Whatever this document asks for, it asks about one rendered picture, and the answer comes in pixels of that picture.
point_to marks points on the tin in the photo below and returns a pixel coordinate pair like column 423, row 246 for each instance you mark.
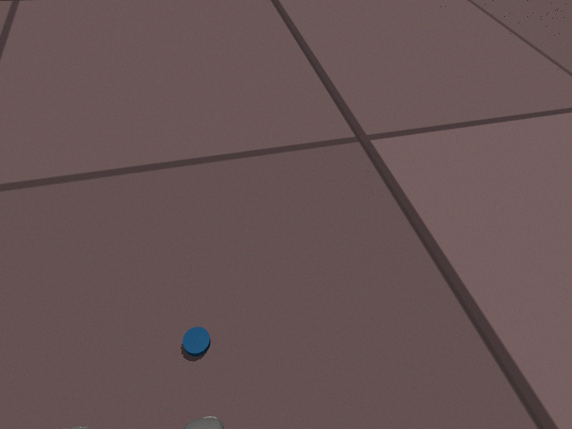
column 196, row 341

